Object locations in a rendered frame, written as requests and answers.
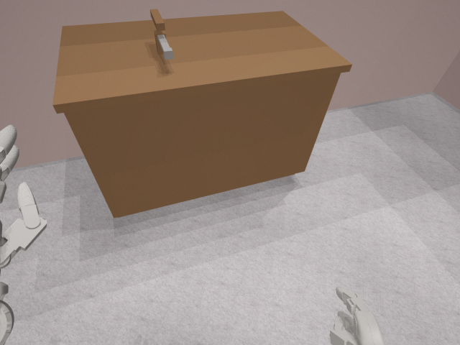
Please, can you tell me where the tap lever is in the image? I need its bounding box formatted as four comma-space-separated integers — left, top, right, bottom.
157, 34, 174, 60

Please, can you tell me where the robot left hand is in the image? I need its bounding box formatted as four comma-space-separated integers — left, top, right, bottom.
0, 125, 47, 274

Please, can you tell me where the robot right hand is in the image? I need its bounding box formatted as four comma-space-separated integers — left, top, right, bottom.
330, 286, 385, 345

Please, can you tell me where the counter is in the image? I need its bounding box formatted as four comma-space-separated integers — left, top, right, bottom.
52, 9, 352, 218

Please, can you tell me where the left robot forearm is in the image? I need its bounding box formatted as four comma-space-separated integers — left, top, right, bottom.
0, 282, 14, 345

